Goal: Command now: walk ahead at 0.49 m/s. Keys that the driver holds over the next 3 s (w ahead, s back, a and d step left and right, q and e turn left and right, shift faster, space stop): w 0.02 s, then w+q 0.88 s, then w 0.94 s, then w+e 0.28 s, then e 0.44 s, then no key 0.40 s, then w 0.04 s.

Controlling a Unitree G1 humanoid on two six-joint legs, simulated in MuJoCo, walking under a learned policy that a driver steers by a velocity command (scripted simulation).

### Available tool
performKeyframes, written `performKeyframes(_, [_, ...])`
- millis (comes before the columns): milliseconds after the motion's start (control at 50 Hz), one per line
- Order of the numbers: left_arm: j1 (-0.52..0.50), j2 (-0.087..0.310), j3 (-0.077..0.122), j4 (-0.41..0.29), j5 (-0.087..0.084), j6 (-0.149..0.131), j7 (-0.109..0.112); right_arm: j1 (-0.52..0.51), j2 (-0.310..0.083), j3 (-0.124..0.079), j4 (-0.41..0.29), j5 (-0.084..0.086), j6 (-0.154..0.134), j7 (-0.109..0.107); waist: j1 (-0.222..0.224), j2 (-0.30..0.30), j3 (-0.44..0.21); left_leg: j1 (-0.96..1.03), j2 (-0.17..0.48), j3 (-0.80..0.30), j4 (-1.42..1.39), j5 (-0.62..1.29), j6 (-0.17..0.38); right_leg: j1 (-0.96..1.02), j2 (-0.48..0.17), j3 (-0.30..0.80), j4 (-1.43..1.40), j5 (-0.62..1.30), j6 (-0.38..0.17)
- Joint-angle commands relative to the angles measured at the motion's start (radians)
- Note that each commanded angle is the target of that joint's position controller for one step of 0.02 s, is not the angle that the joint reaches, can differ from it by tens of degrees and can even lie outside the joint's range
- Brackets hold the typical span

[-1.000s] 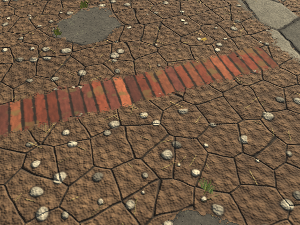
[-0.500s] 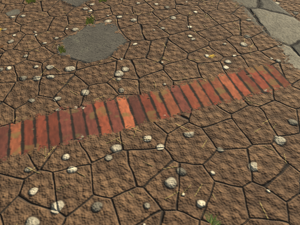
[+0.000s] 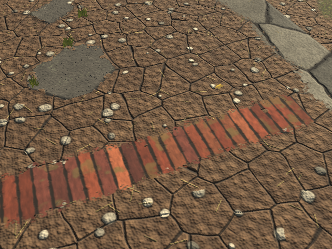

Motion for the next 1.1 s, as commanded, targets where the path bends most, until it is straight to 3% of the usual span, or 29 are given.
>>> performKeyframes(20, [0.033,0.043,0.012,-0.042,0.012,0.005,0.007,-0.038,-0.132,-0.021,-0.055,0.002,-0.016,-0.020,0.046,0.078,0.053,-0.093,0.283,-0.217,-0.203,0.065,0.172,-0.032,-0.043,0.003,-0.143,0.152,0.028])
performKeyframes(100, [-0.139,0.032,0.008,-0.091,0.006,-0.010,-0.003,0.050,-0.157,-0.026,-0.043,0.020,-0.001,-0.036,-0.011,0.076,0.059,-0.035,0.258,-0.200,-0.178,0.069,0.131,0.017,0.016,-0.026,-0.445,0.293,0.047])
performKeyframes(180, [-0.245,0.046,0.006,-0.126,-0.008,-0.025,-0.025,0.111,-0.165,-0.032,-0.030,0.032,0.016,-0.042,-0.042,0.098,0.070,0.043,0.288,-0.248,-0.105,0.013,0.122,0.075,0.057,-0.024,-0.592,0.250,0.057])
performKeyframes(220, [-0.223,0.078,0.016,-0.130,-0.010,-0.037,-0.033,0.107,-0.173,-0.039,-0.033,0.032,0.025,-0.048,-0.014,0.116,0.059,0.080,0.311,-0.294,-0.052,-0.008,0.105,0.140,0.067,-0.011,-0.651,0.185,0.043])
performKeyframes(260, [-0.091,0.121,0.039,-0.098,-0.008,-0.046,-0.029,0.081,-0.169,-0.040,-0.044,0.028,0.035,-0.051,0.064,0.128,-0.001,0.069,0.280,-0.296,0.085,0.100,0.076,0.328,0.093,-0.036,-0.698,0.102,0.015])
performKeyframes(280, [0.077,0.178,0.062,-0.060,0.002,-0.053,-0.021,0.060,-0.128,-0.026,-0.065,0.018,0.033,-0.048,0.135,0.091,-0.122,-0.024,0.214,-0.250,0.308,0.125,0.044,0.573,0.022,0.025,-0.677,0.109,-0.032])
performKeyframes(300, [0.234,0.283,0.089,-0.043,0.019,-0.050,-0.015,0.102,-0.034,-0.001,-0.104,0.013,0.020,-0.045,0.158,-0.112,-0.292,-0.355,0.071,-0.127,0.688,-0.118,-0.026,0.967,-0.216,0.324,-0.687,0.066,-0.139])
performKeyframes(320, [0.267,0.261,0.083,-0.034,0.024,-0.041,-0.020,0.154,-0.018,0.007,-0.120,0.036,0.003,-0.043,0.137,-0.309,-0.379,-0.568,0.036,-0.167,0.920,-0.456,-0.039,1.066,-0.334,0.663,-0.812,-0.074,-0.222])
performKeyframes(340, [0.193,0.160,0.056,-0.056,0.024,-0.043,-0.021,0.110,-0.133,-0.023,-0.116,0.057,0.000,-0.045,0.129,-0.172,-0.258,-0.630,0.099,-0.232,1.026,-0.392,-0.029,0.945,-0.302,0.572,-0.831,-0.117,-0.185])
performKeyframes(360, [0.118,0.116,0.042,-0.072,0.017,-0.040,-0.021,0.049,-0.150,-0.032,-0.130,0.057,0.005,-0.047,0.108,-0.096,-0.161,-0.627,0.144,-0.206,1.029,-0.298,-0.025,0.807,-0.267,0.406,-0.843,-0.064,-0.146])
performKeyframes(380, [0.048,0.090,0.033,-0.075,0.014,-0.038,-0.026,0.023,-0.134,-0.035,-0.134,0.047,0.014,-0.049,0.078,-0.042,-0.095,-0.583,0.178,-0.192,0.986,-0.220,-0.033,0.680,-0.215,0.291,-0.883,0.002,-0.127])
performKeyframes(400, [0.014,0.071,0.028,-0.072,0.015,-0.037,-0.027,0.020,-0.118,-0.043,-0.138,0.039,0.027,-0.049,0.052,-0.060,-0.049,-0.546,0.207,-0.191,0.937,-0.169,-0.037,0.599,-0.179,0.203,-0.921,0.043,-0.113])
performKeyframes(460, [0.015,0.080,0.037,-0.043,0.024,-0.042,-0.024,0.024,-0.067,-0.043,-0.155,0.039,0.060,-0.040,0.022,-0.059,-0.002,-0.500,0.224,-0.164,0.907,-0.090,-0.049,0.505,-0.137,0.036,-0.977,0.192,-0.120])
performKeyframes(520, [0.044,0.107,0.049,-0.021,0.028,-0.041,-0.013,-0.047,-0.068,-0.049,-0.199,0.032,0.071,-0.038,0.027,-0.021,0.024,-0.573,0.225,-0.182,0.810,0.000,-0.062,0.530,-0.148,-0.047,-0.991,0.286,-0.136])
performKeyframes(580, [0.054,0.132,0.055,-0.015,0.028,-0.031,-0.002,-0.132,-0.062,-0.046,-0.234,0.029,0.067,-0.023,0.046,-0.019,0.042,-0.574,0.219,-0.155,0.636,0.120,-0.064,0.559,-0.142,-0.125,-1.003,0.284,-0.125])
performKeyframes(660, [0.107,0.161,0.065,0.000,0.014,-0.016,0.008,-0.280,-0.051,-0.036,-0.296,0.026,0.063,0.005,0.096,-0.004,0.087,-0.575,0.212,-0.080,0.475,0.156,-0.048,0.631,-0.165,-0.195,-0.996,0.268,-0.114])
performKeyframes(720, [0.132,0.179,0.072,0.012,0.000,0.003,0.007,-0.339,-0.059,-0.037,-0.339,0.030,0.065,0.023,0.103,-0.012,0.103,-0.569,0.197,-0.036,0.409,0.067,-0.019,0.718,-0.188,-0.230,-0.945,0.326,-0.095])
performKeyframes(780, [0.103,0.222,0.084,0.001,-0.010,0.020,0.010,-0.276,-0.104,-0.060,-0.352,0.030,0.071,0.029,0.037,-0.060,0.027,-0.379,0.107,0.053,0.385,-0.078,0.035,0.740,-0.185,-0.281,-0.759,0.758,-0.065])
performKeyframes(800, [0.085,0.233,0.086,-0.004,-0.013,0.029,0.012,-0.159,-0.139,-0.082,-0.326,0.033,0.072,0.027,-0.034,-0.059,-0.038,-0.222,0.055,0.081,0.347,-0.080,0.064,0.716,-0.164,-0.304,-0.592,0.882,-0.049])
performKeyframes(820, [0.082,0.223,0.080,-0.012,-0.013,0.032,0.014,0.014,-0.206,-0.120,-0.277,0.034,0.075,0.013,-0.118,-0.024,-0.129,0.050,0.015,0.063,0.283,-0.021,0.103,0.593,-0.119,-0.321,-0.353,0.818,-0.012])
performKeyframes(840, [0.108,0.136,0.052,-0.045,0.029,0.021,0.009,0.119,-0.310,-0.148,-0.252,0.035,0.082,-0.012,-0.112,0.187,-0.201,0.339,0.233,-0.273,0.267,0.031,0.170,0.273,-0.045,-0.310,-0.007,0.160,0.036])
performKeyframes(860, [0.156,0.056,0.022,-0.104,0.018,-0.022,-0.005,0.077,-0.365,-0.143,-0.290,0.027,0.064,-0.006,-0.019,0.325,-0.358,0.575,0.435,-0.875,0.066,-0.199,0.371,-0.066,0.154,-0.096,0.276,-0.409,0.070])
performKeyframes(880, [0.012,0.148,0.042,-0.125,-0.023,-0.057,-0.016,0.100,-0.270,-0.116,-0.287,0.020,0.052,0.004,-0.094,0.160,-0.322,0.550,0.427,-0.848,-0.016,-0.195,0.308,-0.177,0.109,0.037,0.319,-0.346,0.042])
performKeyframes(900, [-0.031,0.151,0.042,-0.145,-0.039,-0.069,-0.018,0.060,-0.226,-0.103,-0.282,0.019,0.041,0.005,-0.069,0.141,-0.199,0.441,0.396,-0.695,-0.005,-0.116,0.266,-0.216,0.070,0.022,0.264,-0.251,0.016])
performKeyframes(920, [-0.012,0.142,0.041,-0.121,-0.019,-0.067,-0.009,-0.024,-0.184,-0.090,-0.297,0.024,0.036,0.004,-0.014,0.040,-0.131,0.276,0.354,-0.557,0.000,-0.007,0.225,-0.146,0.017,0.021,0.179,-0.165,0.012])
performKeyframes(940, [0.011,0.151,0.051,-0.106,0.001,-0.056,-0.003,-0.091,-0.144,-0.076,-0.311,0.019,0.035,0.002,0.026,0.044,-0.097,0.148,0.317,-0.459,-0.009,0.092,0.199,-0.062,-0.017,0.019,0.100,-0.118,0.018])
performKeyframes(960, [0.036,0.150,0.054,-0.099,0.004,-0.039,-0.007,-0.118,-0.126,-0.068,-0.321,0.009,0.033,-0.002,0.051,0.068,-0.087,0.070,0.293,-0.413,-0.033,0.141,0.190,0.005,-0.037,0.022,0.068,-0.089,0.023])
performKeyframes(1020, [0.026,0.112,0.050,-0.107,0.020,-0.007,-0.007,-0.083,-0.148,-0.071,-0.296,0.012,0.019,-0.013,0.060,0.067,-0.060,-0.011,0.263,-0.316,-0.079,0.285,0.195,0.029,-0.030,-0.007,-0.036,-0.008,0.057])
performKeyframes(1100, [-0.105,0.091,0.041,-0.149,0.021,-0.004,-0.008,-0.008,-0.160,-0.069,-0.258,0.015,0.022,-0.035,0.012,0.088,-0.013,0.028,0.233,-0.242,-0.098,0.312,0.153,-0.046,-0.008,-0.020,-0.278,0.209,0.075])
